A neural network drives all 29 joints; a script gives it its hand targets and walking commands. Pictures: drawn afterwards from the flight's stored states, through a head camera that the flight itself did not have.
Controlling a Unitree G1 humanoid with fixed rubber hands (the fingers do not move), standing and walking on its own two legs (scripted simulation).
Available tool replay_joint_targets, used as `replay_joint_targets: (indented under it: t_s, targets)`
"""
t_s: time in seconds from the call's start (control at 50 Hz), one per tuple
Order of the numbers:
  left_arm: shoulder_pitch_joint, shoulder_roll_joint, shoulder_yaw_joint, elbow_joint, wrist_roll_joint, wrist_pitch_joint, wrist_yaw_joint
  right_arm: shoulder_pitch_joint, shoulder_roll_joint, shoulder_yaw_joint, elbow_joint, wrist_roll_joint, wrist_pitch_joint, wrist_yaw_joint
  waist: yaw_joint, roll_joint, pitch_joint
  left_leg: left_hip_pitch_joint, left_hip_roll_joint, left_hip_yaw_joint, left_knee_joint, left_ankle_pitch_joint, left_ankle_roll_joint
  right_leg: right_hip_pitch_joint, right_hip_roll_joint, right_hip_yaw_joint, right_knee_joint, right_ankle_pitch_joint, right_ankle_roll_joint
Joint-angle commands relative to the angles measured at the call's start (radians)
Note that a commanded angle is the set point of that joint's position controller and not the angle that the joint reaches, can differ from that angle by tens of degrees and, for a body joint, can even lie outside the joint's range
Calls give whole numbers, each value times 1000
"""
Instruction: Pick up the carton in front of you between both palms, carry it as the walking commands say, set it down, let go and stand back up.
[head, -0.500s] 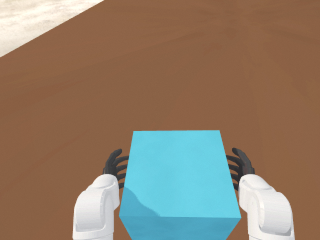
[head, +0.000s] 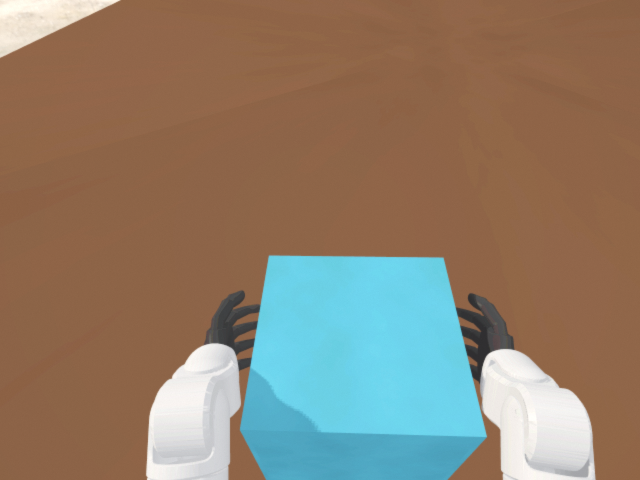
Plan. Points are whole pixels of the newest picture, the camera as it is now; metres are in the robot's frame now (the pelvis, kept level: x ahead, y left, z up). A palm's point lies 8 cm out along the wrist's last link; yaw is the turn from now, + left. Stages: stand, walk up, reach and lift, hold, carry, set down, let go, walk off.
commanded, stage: carry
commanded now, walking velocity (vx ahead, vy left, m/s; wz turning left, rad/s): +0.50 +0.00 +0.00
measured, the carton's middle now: (353, 381) +0.28 -0.01 +0.01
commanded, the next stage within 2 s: none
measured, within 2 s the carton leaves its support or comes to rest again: neither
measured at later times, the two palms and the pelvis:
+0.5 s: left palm (272, 190) +0.58 +0.12 +0.08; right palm (446, 193) +0.59 -0.18 +0.07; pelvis +0.31 -0.04 +0.00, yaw +3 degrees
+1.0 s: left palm (278, 152) +0.71 +0.12 +0.07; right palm (432, 158) +0.70 -0.18 +0.07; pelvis +0.43 -0.02 -0.02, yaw -1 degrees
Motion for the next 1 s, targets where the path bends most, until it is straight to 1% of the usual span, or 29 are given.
replay_joint_targets:
  t_s: [0.0,0.1,0.12,0.14,0.16,0.18,0.2,0.22,0.24,0.26,0.28,0.3,0.4,0.44,0.48,0.52,0.54,0.56,0.58,0.6,0.62,0.64,0.68,0.7,0.78,0.82,0.86,0.9,0.98]
  targets:
    - [-416,-898,-701,-45,-393,1,-222,-417,850,702,-57,414,32,274,-1,144,-111,164,215,-105,-82,261,79,-22,20,-52,-135,80,-1]
    - [-438,-844,-679,-34,-404,38,-234,-421,811,684,-33,385,62,260,1,171,-53,189,210,-49,-10,432,46,104,50,-98,-265,101,-47]
    - [-438,-840,-672,-25,-405,43,-237,-433,810,685,-32,384,66,259,8,174,-76,180,205,-25,70,528,34,193,75,-127,-277,69,-53]
    - [-431,-842,-665,-11,-403,45,-239,-443,807,688,-33,385,70,258,26,148,-123,138,171,26,223,595,10,353,123,-176,-316,28,-53]
    - [-419,-840,-655,6,-401,45,-242,-457,801,691,-34,384,73,257,46,85,-198,10,132,41,437,508,-16,572,96,-135,-309,-35,-48]
    - [-422,-826,-641,24,-390,41,-246,-479,813,702,-45,393,81,256,53,-134,-295,-255,51,16,750,267,-66,800,-172,294,-369,-166,-157]
    - [-412,-858,-646,54,-393,33,-250,-495,821,710,-50,399,82,257,50,-343,-324,-496,-75,-61,978,-222,-87,907,-313,622,-517,-15,-257]
    - [-431,-887,-646,25,-413,26,-255,-507,860,720,-34,405,71,258,44,-251,-301,-559,-24,-174,1105,-267,-55,888,-313,517,-486,229,-260]
    - [-444,-926,-656,13,-426,17,-258,-509,893,721,-38,407,58,260,43,-167,-309,-549,17,-196,1121,-244,-36,832,-280,394,-441,444,-246]
    - [-462,-958,-665,-2,-431,5,-262,-509,921,728,-36,402,44,259,37,-55,-292,-516,56,-209,1043,-198,-29,753,-256,287,-438,525,-208]
    - [-468,-982,-675,-7,-434,-6,-265,-498,938,733,-38,395,31,256,30,-45,-283,-479,85,-211,931,-146,-29,704,-230,208,-452,524,-158]
    - [-465,-989,-678,-8,-436,-13,-268,-487,966,739,-29,393,22,252,28,-77,-290,-440,78,-182,857,-114,-34,680,-210,150,-468,516,-136]
    - [-398,-963,-684,-33,-444,-30,-284,-388,968,747,-32,359,-10,231,22,-144,-269,-351,13,-80,479,-41,-56,647,-141,-31,-449,640,-130]
    - [-389,-939,-681,-54,-438,-29,-284,-411,948,755,-72,370,-7,228,29,-170,-259,-322,1,-56,396,53,-59,641,-135,-57,-439,654,-126]
    - [-389,-911,-674,-70,-428,-20,-276,-438,918,757,-102,384,8,230,36,-172,-240,-292,3,-42,332,139,-63,629,-125,-70,-419,589,-115]
    - [-385,-881,-663,-61,-413,-5,-267,-431,885,748,-94,387,29,235,31,-138,-213,-214,6,-17,209,246,-64,597,-101,-86,-357,483,-86]
    - [-383,-863,-657,-49,-405,4,-263,-424,868,741,-83,386,40,239,25,-99,-193,-144,15,-11,110,353,-68,562,-82,-91,-309,412,-59]
    - [-381,-845,-651,-33,-395,13,-259,-422,848,729,-67,384,52,244,23,-70,-188,-43,61,-45,106,442,-65,492,-72,-78,-266,308,-35]
    - [-378,-830,-649,-16,-387,23,-256,-425,821,712,-42,379,62,249,30,25,-228,93,187,-157,204,821,-33,397,-38,-69,-190,100,5]
    - [-403,-822,-661,-22,-393,37,-251,-414,819,697,5,371,64,254,25,129,-287,207,260,-230,251,974,57,330,-12,-18,-188,-125,25]
    - [-428,-822,-670,-31,-399,45,-251,-394,837,685,36,373,61,258,22,190,-286,188,283,-282,216,913,99,314,8,-13,-190,-255,29]
    - [-455,-839,-679,-19,-404,48,-253,-399,856,676,50,374,59,260,24,182,-285,169,276,-279,194,851,102,334,12,2,-221,-272,29]
    - [-487,-879,-691,-3,-419,40,-258,-416,899,672,66,373,54,261,24,153,-261,135,211,-204,215,822,57,393,15,1,-373,-193,28]
    - [-503,-896,-696,-3,-425,35,-260,-433,910,675,63,374,49,261,22,146,-263,149,187,-172,254,865,38,410,15,-5,-388,-104,31]
    - [-493,-917,-698,-20,-438,19,-261,-439,921,685,23,374,31,248,17,57,-354,146,156,-141,323,942,43,489,0,-6,-290,213,33]
    - [-479,-925,-694,-25,-437,14,-260,-447,926,696,-3,376,28,243,18,47,-368,148,147,-130,329,960,47,481,-1,-6,-274,237,32]
    - [-465,-927,-688,-31,-432,11,-259,-452,928,707,-22,380,27,242,20,47,-353,145,142,-130,325,953,50,472,6,-7,-305,196,32]
    - [-444,-922,-683,-24,-424,11,-259,-446,924,717,-23,381,28,243,21,33,-328,108,133,-130,326,891,47,497,7,-7,-339,224,31]
    - [-411,-910,-677,14,-402,1,-263,-430,911,731,0,372,21,249,19,-46,-294,-58,92,-90,348,606,18,604,-42,-4,-278,543,20]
